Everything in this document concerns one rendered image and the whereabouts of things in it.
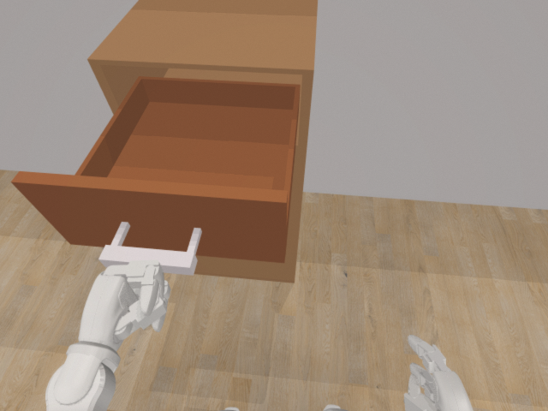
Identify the drawer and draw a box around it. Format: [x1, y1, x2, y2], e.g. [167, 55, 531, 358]
[11, 76, 301, 263]

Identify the handle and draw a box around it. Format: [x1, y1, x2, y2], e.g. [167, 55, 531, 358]
[98, 222, 202, 276]

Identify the right robot hand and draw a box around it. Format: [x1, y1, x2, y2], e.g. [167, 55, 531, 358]
[404, 335, 473, 411]

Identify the left robot hand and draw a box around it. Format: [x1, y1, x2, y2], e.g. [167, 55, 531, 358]
[78, 260, 171, 351]

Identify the left robot forearm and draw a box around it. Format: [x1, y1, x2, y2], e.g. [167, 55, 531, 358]
[45, 342, 121, 411]

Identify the cabinet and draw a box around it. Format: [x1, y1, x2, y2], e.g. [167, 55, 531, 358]
[87, 0, 318, 283]

